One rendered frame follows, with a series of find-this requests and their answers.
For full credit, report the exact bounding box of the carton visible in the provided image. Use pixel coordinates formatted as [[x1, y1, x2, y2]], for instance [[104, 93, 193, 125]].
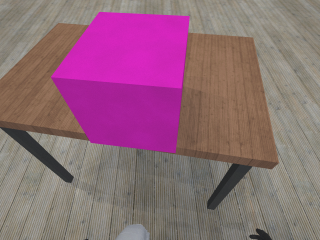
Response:
[[51, 12, 190, 153]]

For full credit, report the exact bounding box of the robot right hand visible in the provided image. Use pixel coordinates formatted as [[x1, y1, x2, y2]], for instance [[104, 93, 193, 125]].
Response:
[[249, 228, 272, 240]]

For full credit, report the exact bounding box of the table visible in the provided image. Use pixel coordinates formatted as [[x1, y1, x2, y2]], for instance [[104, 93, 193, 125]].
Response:
[[0, 23, 279, 210]]

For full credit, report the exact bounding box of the robot left thigh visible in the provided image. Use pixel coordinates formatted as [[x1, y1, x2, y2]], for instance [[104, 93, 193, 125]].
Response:
[[115, 224, 150, 240]]

